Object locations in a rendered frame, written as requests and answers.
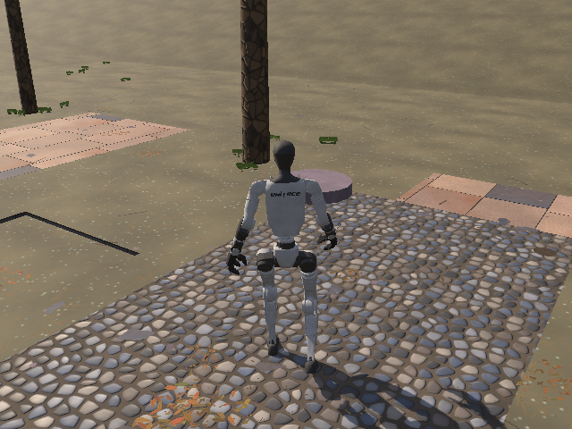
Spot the robot right upper arm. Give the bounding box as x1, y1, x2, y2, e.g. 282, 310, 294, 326
303, 179, 330, 227

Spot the right robot forearm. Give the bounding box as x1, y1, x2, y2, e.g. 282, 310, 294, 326
321, 213, 336, 240

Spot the robot left upper arm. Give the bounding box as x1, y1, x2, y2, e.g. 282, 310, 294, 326
240, 180, 266, 231

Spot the left robot forearm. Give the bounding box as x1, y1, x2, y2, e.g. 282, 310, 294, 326
230, 216, 249, 256

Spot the robot right hand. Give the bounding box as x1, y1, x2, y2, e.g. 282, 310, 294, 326
317, 235, 338, 250

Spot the left robot foot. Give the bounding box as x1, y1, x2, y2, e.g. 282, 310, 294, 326
267, 334, 279, 356

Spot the robot head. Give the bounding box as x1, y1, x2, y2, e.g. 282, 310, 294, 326
270, 140, 300, 183

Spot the robot left hand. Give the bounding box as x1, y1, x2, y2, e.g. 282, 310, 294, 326
226, 251, 247, 275

